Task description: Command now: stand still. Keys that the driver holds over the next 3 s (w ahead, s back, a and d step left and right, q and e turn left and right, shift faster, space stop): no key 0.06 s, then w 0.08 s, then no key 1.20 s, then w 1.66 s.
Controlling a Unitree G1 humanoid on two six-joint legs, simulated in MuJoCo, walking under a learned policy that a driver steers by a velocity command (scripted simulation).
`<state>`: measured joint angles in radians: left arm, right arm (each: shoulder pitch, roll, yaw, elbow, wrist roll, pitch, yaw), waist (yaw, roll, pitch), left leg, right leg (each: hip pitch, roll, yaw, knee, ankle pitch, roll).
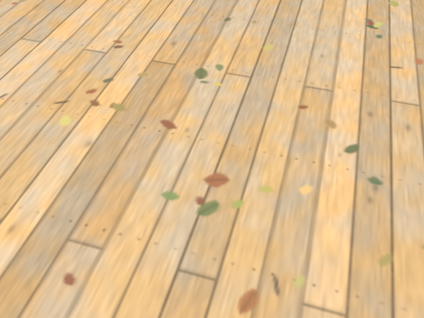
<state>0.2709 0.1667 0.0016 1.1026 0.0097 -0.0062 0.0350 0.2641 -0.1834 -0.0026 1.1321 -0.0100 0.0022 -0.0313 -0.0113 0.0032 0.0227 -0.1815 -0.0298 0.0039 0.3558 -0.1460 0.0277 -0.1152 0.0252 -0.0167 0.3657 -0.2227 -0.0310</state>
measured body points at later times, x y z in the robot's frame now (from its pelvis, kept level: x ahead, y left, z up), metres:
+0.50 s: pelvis +0.05 +0.02 +0.00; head +0.06 +0.02 +0.45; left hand +0.03 +0.23 -0.17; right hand +0.05 -0.20 -0.16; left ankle +0.03 +0.10 -0.75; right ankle -0.01 -0.10 -0.75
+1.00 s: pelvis +0.04 +0.02 +0.00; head +0.05 +0.02 +0.45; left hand +0.02 +0.24 -0.17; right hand +0.03 -0.20 -0.16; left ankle +0.03 +0.10 -0.75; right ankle -0.01 -0.10 -0.75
